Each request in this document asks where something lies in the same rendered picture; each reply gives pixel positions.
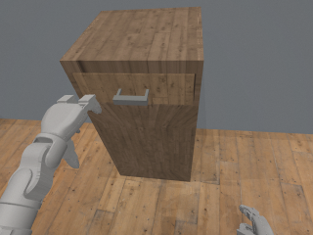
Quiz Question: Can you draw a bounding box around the left robot hand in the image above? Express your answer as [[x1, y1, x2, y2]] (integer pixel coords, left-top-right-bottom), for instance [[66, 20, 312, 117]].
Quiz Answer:
[[40, 94, 102, 169]]

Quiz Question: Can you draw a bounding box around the robot left forearm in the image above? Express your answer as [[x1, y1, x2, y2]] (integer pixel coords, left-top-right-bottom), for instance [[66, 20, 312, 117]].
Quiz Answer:
[[0, 133, 67, 235]]

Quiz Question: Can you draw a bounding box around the handle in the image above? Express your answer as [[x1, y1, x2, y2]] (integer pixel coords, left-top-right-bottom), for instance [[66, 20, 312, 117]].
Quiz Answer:
[[112, 88, 150, 106]]

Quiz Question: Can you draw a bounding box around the cabinet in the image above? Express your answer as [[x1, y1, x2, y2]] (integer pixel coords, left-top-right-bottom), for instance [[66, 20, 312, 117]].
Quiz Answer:
[[60, 6, 204, 182]]

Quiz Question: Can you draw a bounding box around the drawer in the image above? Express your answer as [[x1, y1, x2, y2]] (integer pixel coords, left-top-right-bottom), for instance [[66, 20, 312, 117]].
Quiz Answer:
[[72, 72, 195, 105]]

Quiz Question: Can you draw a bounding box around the right robot hand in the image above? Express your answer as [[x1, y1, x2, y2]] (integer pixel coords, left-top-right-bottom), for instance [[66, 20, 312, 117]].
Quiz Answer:
[[237, 205, 274, 235]]

